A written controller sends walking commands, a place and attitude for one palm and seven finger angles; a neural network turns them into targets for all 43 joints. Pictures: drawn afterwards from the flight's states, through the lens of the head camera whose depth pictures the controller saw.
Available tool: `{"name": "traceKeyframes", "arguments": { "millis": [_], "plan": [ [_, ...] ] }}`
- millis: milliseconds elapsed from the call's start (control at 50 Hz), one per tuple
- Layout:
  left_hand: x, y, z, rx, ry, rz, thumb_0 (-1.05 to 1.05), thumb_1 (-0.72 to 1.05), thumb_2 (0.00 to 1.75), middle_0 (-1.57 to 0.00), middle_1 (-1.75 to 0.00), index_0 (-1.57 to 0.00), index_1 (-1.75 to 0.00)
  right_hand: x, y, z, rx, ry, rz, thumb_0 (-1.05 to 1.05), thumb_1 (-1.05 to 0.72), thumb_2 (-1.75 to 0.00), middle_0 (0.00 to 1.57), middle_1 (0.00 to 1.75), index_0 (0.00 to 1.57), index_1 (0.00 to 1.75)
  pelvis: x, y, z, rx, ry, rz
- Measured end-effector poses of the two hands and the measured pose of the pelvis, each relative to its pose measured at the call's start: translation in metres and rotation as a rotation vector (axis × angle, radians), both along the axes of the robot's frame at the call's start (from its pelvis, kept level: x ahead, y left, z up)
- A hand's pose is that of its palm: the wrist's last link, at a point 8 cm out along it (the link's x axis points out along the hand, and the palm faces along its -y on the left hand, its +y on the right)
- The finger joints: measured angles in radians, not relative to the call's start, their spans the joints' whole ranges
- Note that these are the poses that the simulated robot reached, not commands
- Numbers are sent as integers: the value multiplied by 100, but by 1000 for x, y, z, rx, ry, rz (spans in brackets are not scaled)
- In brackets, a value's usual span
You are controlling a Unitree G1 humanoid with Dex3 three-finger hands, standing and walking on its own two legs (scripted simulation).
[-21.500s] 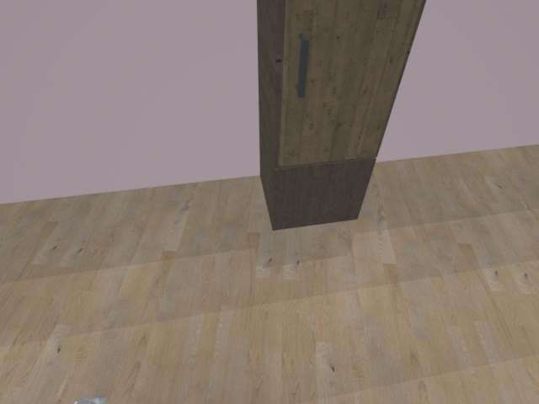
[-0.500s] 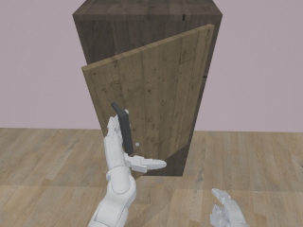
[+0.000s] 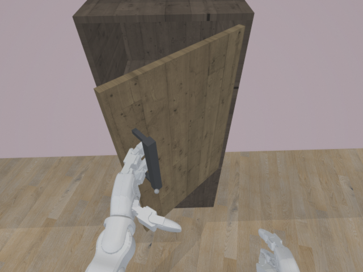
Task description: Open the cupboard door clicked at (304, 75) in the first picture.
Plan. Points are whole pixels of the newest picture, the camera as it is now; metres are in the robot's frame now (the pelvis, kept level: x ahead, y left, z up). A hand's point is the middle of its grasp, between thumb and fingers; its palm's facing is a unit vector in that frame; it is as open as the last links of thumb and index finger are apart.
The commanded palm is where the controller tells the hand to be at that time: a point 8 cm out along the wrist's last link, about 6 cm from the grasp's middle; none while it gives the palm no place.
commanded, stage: slide the hand sideways off the handle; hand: left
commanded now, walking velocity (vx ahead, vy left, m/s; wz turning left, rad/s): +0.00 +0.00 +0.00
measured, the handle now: (147, 161) +0.33 +0.10 +0.09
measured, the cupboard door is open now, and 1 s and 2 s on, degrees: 42 41 41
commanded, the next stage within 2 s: draw the hand back to the body in 0.66 s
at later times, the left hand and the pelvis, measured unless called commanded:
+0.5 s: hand (129, 212) +0.22 +0.11 +0.08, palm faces +0.06 -1.00 -0.04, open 16.2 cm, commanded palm +0.18 +0.18 +0.09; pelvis +0.02 -0.02 -0.01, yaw +2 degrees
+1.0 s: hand (102, 218) +0.20 +0.16 +0.10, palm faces +0.06 -1.00 -0.06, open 16.3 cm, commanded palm +0.16 +0.21 +0.11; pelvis +0.01 +0.00 -0.01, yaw +2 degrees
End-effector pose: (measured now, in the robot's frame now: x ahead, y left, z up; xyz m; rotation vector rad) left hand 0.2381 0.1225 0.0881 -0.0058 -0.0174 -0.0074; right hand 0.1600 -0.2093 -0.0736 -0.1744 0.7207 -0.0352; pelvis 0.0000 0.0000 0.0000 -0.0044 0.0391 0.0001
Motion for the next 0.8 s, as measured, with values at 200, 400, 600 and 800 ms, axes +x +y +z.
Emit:
{"name": "traceKeyframes", "arguments": {
  "millis": [200, 400, 600, 800],
  "plan": [
    [-22, 20, -1, 13, 13, 50, -1, -50, 30, -20, -33, -20, -33, 22, -10, 5, -5, -51, 17, 1, -91, -90, 20, 30, 20, 30, 10, -9, -1, 2, 16, 9],
    [-36, 34, -2, 39, 18, 51, -1, -50, 30, -20, -32, -18, -32, 37, -20, 1, -10, -81, 28, 1, -91, -90, 20, 30, 20, 30, 18, -18, -6, 4, 42, 24],
    [-58, 59, -3, 51, 37, 97, -1, -50, 30, -17, -31, -17, -31, 38, -29, -2, -19, -92, 13, 1, -91, -90, 20, 30, 20, 30, 24, -22, -9, 1, 61, 33],
    [-71, 66, -5, 33, 8, 58, -1, -50, 30, -15, -30, -15, -31, 39, -24, -3, -37, -132, 14, 1, -91, -90, 20, 30, 20, 30, 16, -14, -16, -13, 70, 43]
  ]
}}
